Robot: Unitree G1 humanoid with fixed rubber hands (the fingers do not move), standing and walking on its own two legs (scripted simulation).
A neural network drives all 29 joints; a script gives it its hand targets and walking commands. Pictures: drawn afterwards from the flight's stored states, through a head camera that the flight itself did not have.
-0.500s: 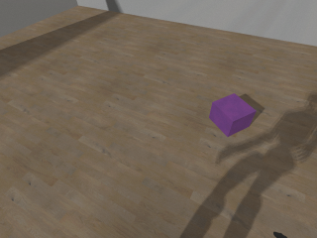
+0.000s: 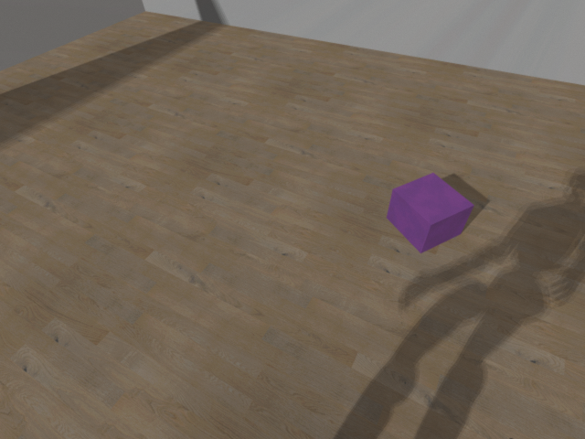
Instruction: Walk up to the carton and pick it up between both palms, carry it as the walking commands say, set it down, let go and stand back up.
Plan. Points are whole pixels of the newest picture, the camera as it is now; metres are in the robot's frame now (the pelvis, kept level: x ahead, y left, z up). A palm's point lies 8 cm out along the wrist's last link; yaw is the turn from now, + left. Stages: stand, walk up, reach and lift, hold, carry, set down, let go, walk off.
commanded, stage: stand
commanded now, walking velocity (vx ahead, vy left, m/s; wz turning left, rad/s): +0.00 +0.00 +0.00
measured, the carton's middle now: (427, 211) +1.15 -0.57 -0.69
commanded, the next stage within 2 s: walk up in 0.08 s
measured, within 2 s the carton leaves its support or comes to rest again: neither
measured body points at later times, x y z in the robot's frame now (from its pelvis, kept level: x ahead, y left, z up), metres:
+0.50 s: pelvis +0.03 -0.05 +0.00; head +0.03 -0.06 +0.45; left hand +0.14 +0.23 -0.12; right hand +0.04 -0.35 -0.13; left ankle +0.02 +0.14 -0.75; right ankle +0.05 -0.21 -0.69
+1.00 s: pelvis +0.22 -0.14 +0.00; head +0.25 -0.18 +0.45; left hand +0.19 +0.09 -0.12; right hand +0.34 -0.40 -0.13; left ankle +0.39 -0.03 -0.69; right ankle +0.08 -0.23 -0.75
